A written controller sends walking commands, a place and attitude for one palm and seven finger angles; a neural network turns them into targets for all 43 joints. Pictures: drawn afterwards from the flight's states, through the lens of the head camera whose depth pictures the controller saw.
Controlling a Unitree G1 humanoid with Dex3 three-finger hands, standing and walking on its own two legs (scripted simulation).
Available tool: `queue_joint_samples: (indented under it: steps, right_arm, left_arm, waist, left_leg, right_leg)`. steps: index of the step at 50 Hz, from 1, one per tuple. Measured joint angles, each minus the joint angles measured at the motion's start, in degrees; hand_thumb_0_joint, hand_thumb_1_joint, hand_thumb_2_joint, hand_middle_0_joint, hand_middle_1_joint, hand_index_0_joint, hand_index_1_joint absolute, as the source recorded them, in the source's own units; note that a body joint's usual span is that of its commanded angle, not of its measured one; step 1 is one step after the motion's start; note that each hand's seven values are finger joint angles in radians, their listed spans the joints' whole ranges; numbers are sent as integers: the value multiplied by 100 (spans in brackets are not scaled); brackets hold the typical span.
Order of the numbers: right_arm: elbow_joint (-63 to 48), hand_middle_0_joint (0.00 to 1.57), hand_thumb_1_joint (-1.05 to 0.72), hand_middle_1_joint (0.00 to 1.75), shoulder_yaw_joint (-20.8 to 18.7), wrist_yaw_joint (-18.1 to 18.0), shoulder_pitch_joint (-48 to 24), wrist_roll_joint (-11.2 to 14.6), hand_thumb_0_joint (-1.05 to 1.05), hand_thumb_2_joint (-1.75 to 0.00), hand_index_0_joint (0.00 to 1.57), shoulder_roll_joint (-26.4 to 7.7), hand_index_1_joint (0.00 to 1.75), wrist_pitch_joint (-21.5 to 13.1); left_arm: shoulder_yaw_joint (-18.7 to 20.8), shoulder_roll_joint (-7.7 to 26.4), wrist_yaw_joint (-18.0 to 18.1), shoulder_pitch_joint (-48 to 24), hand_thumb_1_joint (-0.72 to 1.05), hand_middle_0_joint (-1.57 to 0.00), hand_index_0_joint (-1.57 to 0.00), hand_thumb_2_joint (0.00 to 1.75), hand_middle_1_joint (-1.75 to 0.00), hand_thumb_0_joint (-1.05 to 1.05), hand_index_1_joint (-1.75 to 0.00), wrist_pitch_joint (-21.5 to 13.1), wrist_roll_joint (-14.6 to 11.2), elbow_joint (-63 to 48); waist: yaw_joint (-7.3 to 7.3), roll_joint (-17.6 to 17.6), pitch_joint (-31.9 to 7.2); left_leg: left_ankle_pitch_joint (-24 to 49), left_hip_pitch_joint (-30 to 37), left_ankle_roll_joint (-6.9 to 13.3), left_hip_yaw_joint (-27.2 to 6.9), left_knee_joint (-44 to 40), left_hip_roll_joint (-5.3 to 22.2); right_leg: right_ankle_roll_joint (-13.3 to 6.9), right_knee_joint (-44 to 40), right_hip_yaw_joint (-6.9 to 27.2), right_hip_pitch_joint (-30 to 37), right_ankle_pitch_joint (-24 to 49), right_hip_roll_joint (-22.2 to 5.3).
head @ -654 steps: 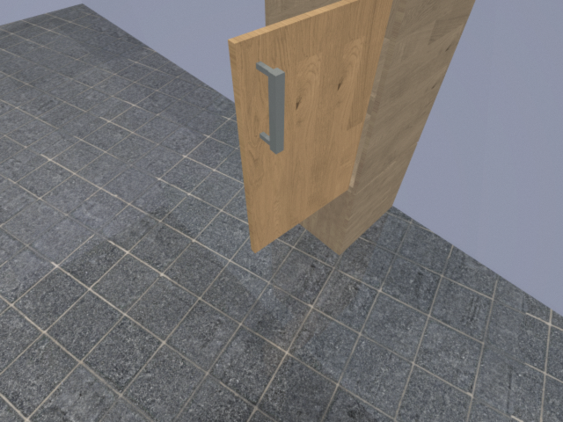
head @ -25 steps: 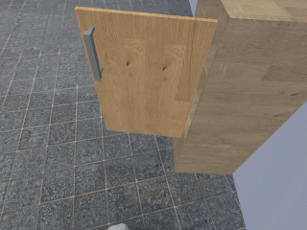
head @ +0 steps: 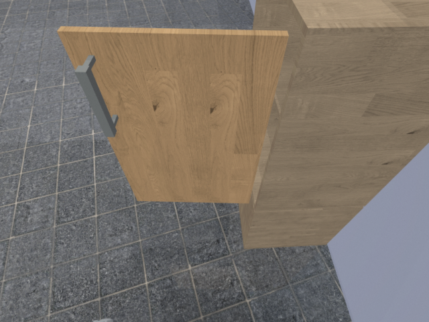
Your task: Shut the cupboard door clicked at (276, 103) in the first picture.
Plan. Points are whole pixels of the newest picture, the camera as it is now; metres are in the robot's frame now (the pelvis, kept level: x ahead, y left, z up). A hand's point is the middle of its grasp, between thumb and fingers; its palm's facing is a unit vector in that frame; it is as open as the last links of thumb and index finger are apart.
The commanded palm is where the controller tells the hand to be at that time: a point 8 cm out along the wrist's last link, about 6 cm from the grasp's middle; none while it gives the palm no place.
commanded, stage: come to a stop and stand still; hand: left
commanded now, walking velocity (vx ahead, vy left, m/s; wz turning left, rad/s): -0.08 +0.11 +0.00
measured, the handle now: (101, 99) +0.49 +0.25 +0.13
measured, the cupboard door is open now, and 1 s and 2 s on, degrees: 86 86 86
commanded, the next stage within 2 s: look again from close up in 1.00 s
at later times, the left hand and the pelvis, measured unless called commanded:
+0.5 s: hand out of the picture +0.01 +0.22 -0.17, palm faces +0.02 -0.97 -0.24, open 7.4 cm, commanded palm none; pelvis -0.02 +0.02 +0.00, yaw +1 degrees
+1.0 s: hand out of the picture -0.03 +0.23 -0.17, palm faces -0.03 -0.98 -0.21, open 7.4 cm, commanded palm none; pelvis -0.05 +0.04 +0.01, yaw -1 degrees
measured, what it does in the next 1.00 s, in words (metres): steps on the spot: left foot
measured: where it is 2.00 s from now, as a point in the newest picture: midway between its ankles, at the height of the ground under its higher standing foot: outside the picture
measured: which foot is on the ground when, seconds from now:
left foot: down 0.00-0.00, up 0.02-0.28, down 0.30-1.00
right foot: down 0.00-1.00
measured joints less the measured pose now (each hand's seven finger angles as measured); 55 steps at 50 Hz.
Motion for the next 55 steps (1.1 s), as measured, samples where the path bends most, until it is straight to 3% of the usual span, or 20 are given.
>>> queue_joint_samples:
  steps: [4, 7, 10, 13, 15, 18, 24, 31, 41, 55]
  right_arm:
    - [14, 20, -91, 30, -79, 45, 27, 61, 0, -90, 20, -153, 30, 178]
    - [63, 20, -91, 30, -65, 67, 29, 75, 0, -90, 20, -174, 30, 225]
    - [84, 20, -91, 30, -20, 109, 45, 88, 0, -90, 20, -124, 30, 202]
    - [84, 20, -91, 30, 29, 133, 53, 86, 0, -90, 20, -53, 30, 125]
    - [82, 20, -91, 30, 60, 133, 87, 69, 0, -90, 20, -37, 30, 24]
    - [-25, 20, -91, 30, 132, 133, 151, 10, 0, -90, 20, 68, 30, -31]
    - [-455, 20, -91, 30, 142, 121, 216, -18, 0, -90, 20, 35, 30, -129]
    - [-530, 20, -91, 30, 230, 167, 136, -1, 0, -90, 20, 25, 30, -178]
    - [-284, 20, -91, 30, 257, 221, 186, 12, 0, -90, 20, -116, 30, -140]
    - [189, 20, -91, 30, 244, 208, 430, 48, 0, -90, 20, -165, 30, -140]
  left_arm:
    - [-85, -87, 46, -12, 91, -20, -19, 90, -30, 0, -30, -92, 21, 88]
    - [-140, -164, 73, 6, 91, -20, -20, 90, -30, 0, -30, -142, -2, 149]
    - [-169, -203, 65, 33, 91, -20, -20, 90, -30, 0, -30, -173, -7, 197]
    - [-177, -206, 47, 77, 90, -20, -20, 90, -30, 0, -30, -195, -22, 283]
    - [-171, -213, 35, 113, 91, -20, -20, 90, -30, 0, -30, -178, -62, 354]
    - [-235, -107, 53, 212, 91, -21, -20, 90, -30, 0, -30, -141, -65, 362]
    - [-292, -54, 97, 627, 91, -21, -20, 90, -30, 0, -30, -148, -17, 267]
    - [-305, 33, 110, 721, 91, -20, -20, 90, -30, 0, -30, -125, -11, 188]
    - [-378, -18, 79, 761, 91, -20, -20, 90, -30, 0, -30, -149, -1, 223]
    - [-437, -114, 68, 779, 91, -20, -20, 90, -30, 0, -30, -181, -10, 545]
  waist:
    - [-76, 158, 30]
    - [-73, 115, 51]
    - [-25, -6, 45]
    - [26, -124, 23]
    - [30, -100, -15]
    - [93, -226, -14]
    - [67, 22, -279]
    - [126, 73, -329]
    - [116, 3, -267]
    - [29, -83, -179]
  left_leg:
    - [-1156, -442, -168, -487, 1392, -164]
    - [-1283, -513, -273, -601, 1978, -301]
    - [-1183, -282, -348, -571, 1516, -332]
    - [-600, 159, -368, -525, 362, -329]
    - [32, 438, -203, -551, -351, -272]
    - [-50, 478, 65, -512, -312, -357]
    - [-247, 307, 193, -425, 22, -395]
    - [-142, 343, 320, -300, -48, -491]
    - [169, 433, 400, -188, -437, -584]
    - [384, 547, 362, -168, -798, -581]
  right_leg:
    - [-78, -6, -95, 47, -453, 74]
    - [-87, -203, -104, 141, -304, 51]
    - [-81, -345, -105, 192, -210, 9]
    - [-33, -281, -104, 146, -217, -33]
    - [26, -94, -156, 61, -305, -6]
    - [111, -145, -126, 143, -262, -85]
    - [192, -22, -35, 38, -267, -132]
    - [292, -48, 93, 21, -145, -220]
    - [337, -349, 206, 38, 156, -286]
    - [329, -635, 223, 107, 341, -264]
